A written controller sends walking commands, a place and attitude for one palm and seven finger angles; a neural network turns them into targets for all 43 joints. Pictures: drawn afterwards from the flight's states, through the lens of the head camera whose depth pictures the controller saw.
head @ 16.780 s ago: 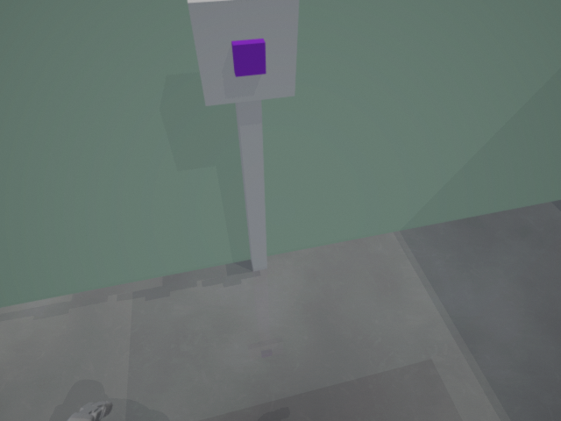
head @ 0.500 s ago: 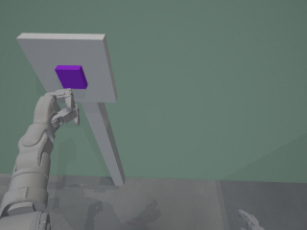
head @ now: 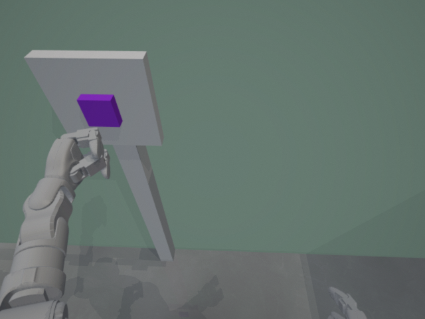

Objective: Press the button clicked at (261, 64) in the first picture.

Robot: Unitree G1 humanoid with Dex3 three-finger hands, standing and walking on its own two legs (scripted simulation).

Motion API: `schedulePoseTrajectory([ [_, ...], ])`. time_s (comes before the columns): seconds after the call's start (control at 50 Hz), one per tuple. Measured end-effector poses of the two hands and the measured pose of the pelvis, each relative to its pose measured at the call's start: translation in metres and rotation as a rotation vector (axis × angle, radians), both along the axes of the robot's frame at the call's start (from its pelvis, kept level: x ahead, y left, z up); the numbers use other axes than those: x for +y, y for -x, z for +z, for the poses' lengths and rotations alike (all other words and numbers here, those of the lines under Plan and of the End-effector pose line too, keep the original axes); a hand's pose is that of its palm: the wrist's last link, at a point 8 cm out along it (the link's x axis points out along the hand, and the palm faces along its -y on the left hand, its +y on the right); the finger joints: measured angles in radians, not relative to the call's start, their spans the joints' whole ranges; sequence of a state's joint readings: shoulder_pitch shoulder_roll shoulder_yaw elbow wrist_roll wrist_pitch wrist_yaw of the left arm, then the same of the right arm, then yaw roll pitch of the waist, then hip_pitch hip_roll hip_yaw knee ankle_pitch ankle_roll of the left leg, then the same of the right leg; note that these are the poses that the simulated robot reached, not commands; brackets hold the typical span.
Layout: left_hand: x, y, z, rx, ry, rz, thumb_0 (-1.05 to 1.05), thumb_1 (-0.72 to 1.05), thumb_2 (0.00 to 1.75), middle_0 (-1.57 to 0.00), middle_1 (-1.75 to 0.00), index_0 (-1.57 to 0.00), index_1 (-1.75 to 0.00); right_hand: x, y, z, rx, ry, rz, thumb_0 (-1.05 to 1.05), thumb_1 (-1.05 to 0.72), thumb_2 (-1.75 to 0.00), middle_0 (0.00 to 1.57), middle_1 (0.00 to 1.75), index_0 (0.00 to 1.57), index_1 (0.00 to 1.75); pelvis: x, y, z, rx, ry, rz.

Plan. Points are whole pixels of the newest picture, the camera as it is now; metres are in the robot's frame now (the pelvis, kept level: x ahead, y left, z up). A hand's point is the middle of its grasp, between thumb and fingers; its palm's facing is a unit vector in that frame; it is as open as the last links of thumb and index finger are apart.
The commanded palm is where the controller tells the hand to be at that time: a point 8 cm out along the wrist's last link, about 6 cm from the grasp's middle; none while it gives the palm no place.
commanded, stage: aim a knuckle at the button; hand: left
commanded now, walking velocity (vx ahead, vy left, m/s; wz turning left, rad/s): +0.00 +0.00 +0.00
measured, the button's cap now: (101, 110) +0.48 +0.25 +0.16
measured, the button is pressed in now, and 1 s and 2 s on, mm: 0 3 3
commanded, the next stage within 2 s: press the button with the knuckle in 0.16 s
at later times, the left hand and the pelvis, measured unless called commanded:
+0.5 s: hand (103, 155) +0.38 +0.22 +0.13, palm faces +0.01 -1.00 -0.02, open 3.1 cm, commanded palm +0.36 +0.27 +0.13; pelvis +0.00 +0.00 +0.00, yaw +0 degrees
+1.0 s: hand (115, 139) +0.42 +0.21 +0.13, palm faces +0.00 -1.00 -0.02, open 3.1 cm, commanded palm +0.40 +0.26 +0.13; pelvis +0.00 +0.00 +0.00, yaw -1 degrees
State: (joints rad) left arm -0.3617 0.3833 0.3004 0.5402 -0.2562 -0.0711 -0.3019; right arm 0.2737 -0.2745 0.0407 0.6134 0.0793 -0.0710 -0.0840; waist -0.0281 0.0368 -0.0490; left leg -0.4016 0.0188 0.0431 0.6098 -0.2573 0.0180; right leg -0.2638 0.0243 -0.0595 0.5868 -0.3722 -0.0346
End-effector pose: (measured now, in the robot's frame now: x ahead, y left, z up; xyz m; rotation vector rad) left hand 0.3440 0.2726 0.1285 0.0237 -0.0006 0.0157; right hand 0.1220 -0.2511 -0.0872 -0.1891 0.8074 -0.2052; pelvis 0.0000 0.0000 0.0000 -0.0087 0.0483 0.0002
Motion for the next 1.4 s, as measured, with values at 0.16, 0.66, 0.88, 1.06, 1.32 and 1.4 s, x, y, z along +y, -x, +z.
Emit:
schedulePoseTrajectory([
  [0.16,-0.002,-0.005,-0.003,0.010,0.010,-0.002,0.01,0.90,0.90,-1.30,-1.50,-1.30,-1.50,0.001,-0.007,0.003,-0.013,0.003,0.015,0.01,-0.90,-0.90,0.20,0.30,0.21,0.30,-0.001,0.000,-0.001,0.005,0.000,0.001],
  [0.66,-0.006,-0.034,0.002,0.008,0.010,-0.021,0.01,0.90,0.90,-1.30,-1.50,-1.30,-1.50,-0.004,0.030,-0.008,0.091,0.012,-0.034,0.01,-0.90,-0.90,0.20,0.30,0.21,0.30,0.002,0.003,-0.002,0.025,0.004,-0.004],
  [0.88,-0.011,-0.050,0.001,0.014,0.006,-0.011,0.01,0.90,0.90,-1.30,-1.50,-1.30,-1.50,-0.008,0.050,-0.014,0.160,0.010,-0.064,0.01,-0.90,-0.90,0.20,0.30,0.21,0.30,0.003,0.001,-0.003,0.038,0.004,-0.010],
  [1.06,-0.008,-0.054,0.001,0.009,0.004,-0.010,0.02,0.87,0.91,-1.30,-1.50,-1.30,-1.50,-0.011,0.057,-0.017,0.192,0.014,-0.070,0.01,-0.91,-0.90,0.20,0.30,0.21,0.30,0.001,0.000,-0.004,0.045,0.005,-0.009],
  [1.32,-0.006,-0.061,0.003,0.018,0.008,-0.006,0.04,0.83,0.92,-1.30,-1.50,-1.30,-1.50,-0.015,0.063,-0.020,0.211,0.029,-0.052,0.01,-0.91,-0.90,0.20,0.30,0.21,0.30,-0.002,0.009,-0.007,0.056,0.011,0.007],
  [1.4,-0.006,-0.064,0.003,0.021,0.007,-0.009,0.04,0.82,0.92,-1.30,-1.50,-1.31,-1.50,-0.016,0.071,-0.022,0.228,0.034,-0.054,0.01,-0.91,-0.90,0.20,0.30,0.21,0.30,-0.002,0.013,-0.008,0.063,0.014,0.010],
])
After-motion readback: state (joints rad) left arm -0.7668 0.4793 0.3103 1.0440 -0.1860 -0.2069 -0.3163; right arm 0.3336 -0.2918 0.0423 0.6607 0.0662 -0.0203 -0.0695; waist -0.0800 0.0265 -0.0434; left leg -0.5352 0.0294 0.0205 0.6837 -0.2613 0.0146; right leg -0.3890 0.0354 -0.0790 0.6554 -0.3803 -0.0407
